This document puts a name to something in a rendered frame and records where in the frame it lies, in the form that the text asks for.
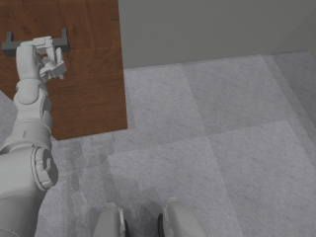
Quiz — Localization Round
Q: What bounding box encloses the robot right thigh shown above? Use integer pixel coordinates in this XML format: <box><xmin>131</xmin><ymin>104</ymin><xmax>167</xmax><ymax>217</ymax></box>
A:
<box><xmin>162</xmin><ymin>200</ymin><xmax>208</xmax><ymax>237</ymax></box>

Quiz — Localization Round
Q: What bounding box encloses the handle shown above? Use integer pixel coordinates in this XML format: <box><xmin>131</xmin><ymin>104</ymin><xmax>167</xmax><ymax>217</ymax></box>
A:
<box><xmin>1</xmin><ymin>28</ymin><xmax>71</xmax><ymax>57</ymax></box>

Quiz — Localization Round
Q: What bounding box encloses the robot left upper arm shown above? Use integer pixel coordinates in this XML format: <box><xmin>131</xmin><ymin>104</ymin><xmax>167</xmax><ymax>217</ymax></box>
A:
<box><xmin>0</xmin><ymin>146</ymin><xmax>59</xmax><ymax>237</ymax></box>

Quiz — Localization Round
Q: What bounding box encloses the left robot hand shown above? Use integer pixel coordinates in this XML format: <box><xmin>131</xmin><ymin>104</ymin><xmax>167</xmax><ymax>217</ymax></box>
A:
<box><xmin>16</xmin><ymin>36</ymin><xmax>67</xmax><ymax>85</ymax></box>

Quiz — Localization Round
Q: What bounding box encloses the cabinet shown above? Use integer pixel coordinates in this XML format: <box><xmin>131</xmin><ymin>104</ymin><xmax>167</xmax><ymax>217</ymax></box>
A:
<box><xmin>0</xmin><ymin>0</ymin><xmax>128</xmax><ymax>141</ymax></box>

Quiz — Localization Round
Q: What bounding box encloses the robot right shin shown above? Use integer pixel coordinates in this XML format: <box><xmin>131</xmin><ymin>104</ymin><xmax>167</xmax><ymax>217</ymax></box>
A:
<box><xmin>163</xmin><ymin>197</ymin><xmax>177</xmax><ymax>237</ymax></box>

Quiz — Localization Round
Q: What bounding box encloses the drawer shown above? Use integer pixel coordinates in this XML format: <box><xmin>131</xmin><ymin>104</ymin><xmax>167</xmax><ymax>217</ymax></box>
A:
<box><xmin>0</xmin><ymin>0</ymin><xmax>114</xmax><ymax>56</ymax></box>

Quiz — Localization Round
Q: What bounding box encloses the robot left forearm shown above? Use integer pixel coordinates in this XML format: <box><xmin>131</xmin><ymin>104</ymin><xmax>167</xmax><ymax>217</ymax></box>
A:
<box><xmin>0</xmin><ymin>79</ymin><xmax>52</xmax><ymax>155</ymax></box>

